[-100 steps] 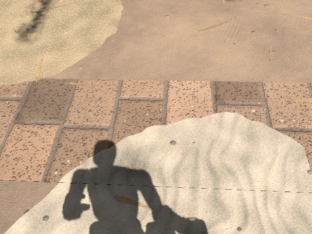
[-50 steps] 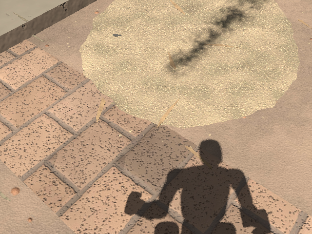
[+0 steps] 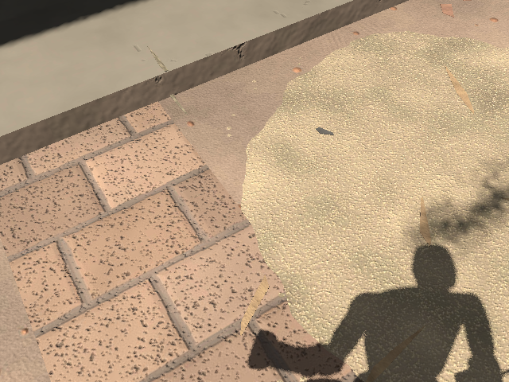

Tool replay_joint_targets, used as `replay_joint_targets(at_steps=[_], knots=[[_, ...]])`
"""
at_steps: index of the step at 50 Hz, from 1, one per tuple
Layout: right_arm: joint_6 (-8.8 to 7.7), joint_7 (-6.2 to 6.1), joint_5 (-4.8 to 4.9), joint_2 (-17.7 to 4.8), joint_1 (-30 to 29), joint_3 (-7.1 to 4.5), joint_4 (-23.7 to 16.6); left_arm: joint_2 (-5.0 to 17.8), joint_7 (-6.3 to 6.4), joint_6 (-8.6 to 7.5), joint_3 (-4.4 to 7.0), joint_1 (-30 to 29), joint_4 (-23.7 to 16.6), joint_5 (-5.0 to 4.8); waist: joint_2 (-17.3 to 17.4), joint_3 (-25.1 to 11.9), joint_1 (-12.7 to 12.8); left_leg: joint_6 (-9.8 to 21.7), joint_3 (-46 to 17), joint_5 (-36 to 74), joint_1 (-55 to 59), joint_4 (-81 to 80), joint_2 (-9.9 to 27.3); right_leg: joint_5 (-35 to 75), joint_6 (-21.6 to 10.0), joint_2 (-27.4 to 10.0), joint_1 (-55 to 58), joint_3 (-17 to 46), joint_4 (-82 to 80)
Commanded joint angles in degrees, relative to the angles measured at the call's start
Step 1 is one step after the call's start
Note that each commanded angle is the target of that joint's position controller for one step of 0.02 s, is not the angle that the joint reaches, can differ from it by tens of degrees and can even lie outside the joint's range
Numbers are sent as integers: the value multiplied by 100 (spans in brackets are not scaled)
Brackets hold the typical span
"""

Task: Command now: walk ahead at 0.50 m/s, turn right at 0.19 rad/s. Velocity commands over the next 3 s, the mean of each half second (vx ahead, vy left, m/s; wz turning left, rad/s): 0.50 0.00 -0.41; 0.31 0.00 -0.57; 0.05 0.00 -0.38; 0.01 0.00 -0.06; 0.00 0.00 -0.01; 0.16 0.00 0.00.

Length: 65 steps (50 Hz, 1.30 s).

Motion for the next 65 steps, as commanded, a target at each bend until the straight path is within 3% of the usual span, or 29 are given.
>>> replay_joint_targets(at_steps=[1, 5, 10, 14, 16, 18, 19, 20, 21, 22, 23, 24, 25, 27, 31, 35, 38, 41, 42, 43, 44, 45, 46, 48, 51, 53, 57, 63, 65], knots=[[-226, -24, -93, -660, -440, -164, -701, 701, 52, -11, 166, 437, -230, 86, -441, -391, 163, 28, -199, 682, -2112, 162, 602, -504, -1052, -1489, 1882, 2582, -1834], [-124, -64, -160, -398, -420, -109, -731, 779, 155, -45, 207, 478, -214, 11, -566, -318, -22, -253, -58, 1081, -1726, -851, 606, 455, -1202, -1213, 1255, 1915, -2166], [-195, -19, -114, -203, -1466, -17, -956, 997, 301, 45, 306, 881, -104, -73, -513, -108, 326, -479, -17, 2658, -1375, -2796, 325, 519, -932, -929, 1054, 1469, -2089], [-292, 77, -27, -320, -1994, -50, -1101, 1000, 347, 162, 332, 1262, -22, -122, -552, -83, 492, -469, -104, 2788, -1055, -3517, 127, 177, -851, -1068, 1343, 1859, -1694], [-343, 104, -10, -467, -1908, -110, -1093, 1010, 373, 210, 354, 1238, -47, -107, -661, -114, 367, -363, -162, 2448, -775, -3731, 114, 70, -742, -1167, 1533, 2176, -1380], [-387, 83, -18, -622, -1264, -209, -914, 878, 377, 250, 327, 1132, -108, -77, -728, -349, -17, -131, -26, 2188, 182, -4043, 113, 242, -542, -977, 1419, 2217, -776], [-414, 40, -99, -837, -610, -297, -814, 602, 354, 234, 232, 1100, -183, -33, -539, -883, -339, 138, -355, 2025, 1311, -3976, 548, 194, -352, -640, 1044, 1961, 213], [-372, -11, -124, -1198, 279, -382, -716, 177, 350, 216, 95, 1246, -322, 121, 477, -1742, -574, 442, -1501, 1789, 2760, -3892, 1664, -1360, -86, -134, 188, 1278, 1992], [-282, 46, -149, -1497, 454, -452, -527, 150, 333, 131, 62, 1849, -567, -127, 2343, -1988, -184, 1295, -4180, 111, 3719, -4615, 2624, -2661, 97, 201, -1736, 857, 3549], [-280, 67, -95, -878, 158, -320, -656, 770, 358, 135, 199, 1619, -394, -208, 1254, -1324, -347, 1158, -3925, -668, 3223, -4863, 2389, -2225, 169, -207, -2195, 1122, 4143], [-265, 46, -86, -590, -52, -236, -669, 947, 341, 165, 263, 1075, -470, -171, 751, -766, -429, 932, -2857, -212, 2651, -4845, 2124, -1684, 190, -370, -2248, 1002, 4207], [-260, 54, -134, -483, -311, -188, -668, 836, 338, 200, 262, 895, -489, -129, 374, -509, -301, 841, -2181, 613, 2084, -4951, 1857, -1281, 247, -548, -2006, 931, 4082], [-249, 51, -148, -353, -498, -156, -616, 777, 320, 221, 283, 742, -559, -80, 408, -286, -206, 830, -1701, 1178, 1720, -5061, 1670, -1033, 280, -681, -1922, 940, 3800], [-283, 33, -160, -322, -598, -157, -534, 556, 255, 296, 265, 747, -626, -125, 616, -171, -68, 802, -1006, 1802, 1281, -5316, 1489, -800, 332, -833, -1588, 821, 3550], [-315, 3, -132, -592, -525, -264, -342, 333, 209, 368, 200, 355, -889, -76, 338, -58, -68, 974, -226, 2688, 1266, -5570, 1578, -222, 475, -901, -1825, 724, 2770], [-176, -99, -112, -801, -682, -306, -254, 207, 72, 303, 142, -177, -1063, -4, 294, 43, -164, 730, 886, 4310, 1071, -5274, 1274, 944, 443, -661, -1079, 196, 1190], [-82, -143, 4, -964, -531, -352, -147, 316, -52, 329, 201, -416, -1223, -16, 399, -104, -198, 569, 1095, 4668, 1430, -4891, 1393, 979, 277, -501, -698, 17, 617], [9, -190, 167, -1145, -688, -440, -197, 708, -96, 385, 408, 185, -1180, 33, 491, -485, 240, 366, 1208, 5766, 1691, -3657, 1425, 385, -82, -103, 179, -218, 184], [33, -190, 181, -1032, -725, -408, -229, 950, -43, 391, 552, 871, -996, 39, 279, -818, 603, 185, 1350, 5516, 1436, -2633, 1192, 841, -272, 112, 1114, -263, -246], [12, -156, -10, -792, -426, -316, -282, 1359, 103, 426, 679, 1303, -946, 31, -506, -1174, 733, -174, 1413, 3496, 295, -1030, 810, 2831, -591, -455, 2455, 581, -350], [-19, -72, -331, -158, 277, -90, -474, 1890, 194, 411, 664, 924, -1167, 164, -1908, -1846, -20, -571, 948, -1585, -1785, 1142, -192, 4958, -1811, -2078, 4075, 3207, -52], [-54, 4, -169, -682, 177, -129, -382, 1552, 132, 386, 586, 883, -1378, 147, -1162, -2932, 387, -505, -257, -1485, -1918, 1760, -144, 3670, -2199, -2348, 4171, 3931, -602], [-27, 10, 3, -893, -418, -184, -504, 1282, 103, 361, 510, 559, -1412, 103, -733, -2210, 441, -407, -260, -889, -2178, 1619, 49, 2823, -1905, -2031, 3540, 3287, -833], [80, -124, -113, -805, -697, -174, -501, 937, 169, 406, 411, 123, -1368, -50, -208, -1135, 135, -434, -195, -178, -2117, 814, 383, 1944, -1389, -1494, 2113, 2489, -1053], [224, -163, -154, -709, -498, -169, -442, 968, 253, 469, 420, -187, -1440, 119, -487, -971, -179, -527, -89, 168, -1299, 70, 301, 2124, -1289, -1159, 918, 2062, -1251], [255, -198, -173, -569, -548, -120, -437, 1035, 329, 493, 449, -149, -1405, 104, -506, -1076, -164, -626, -86, 344, -1239, -472, 214, 2126, -1283, -1096, 848, 1978, -1221], [317, -188, -144, -502, -897, -81, -517, 1067, 448, 629, 470, -191, -1411, 51, -675, -1060, -29, -699, -185, 897, -1082, -1293, 145, 538, -1115, -921, 671, 2088, -1249], [222, -71, -111, -446, -926, -78, -580, 789, 378, 706, 334, -132, -1305, 91, -920, -947, 69, -478, 31, 961, -339, -2622, 144, 289, -896, -989, 717, 2299, -782], [162, -10, -204, -455, -743, -86, -564, 541, 372, 711, 232, 54, -1200, 59, -752, -836, -46, -182, -60, 1881, 449, -3934, 335, 33, -471, -684, 482, 2134, -388]])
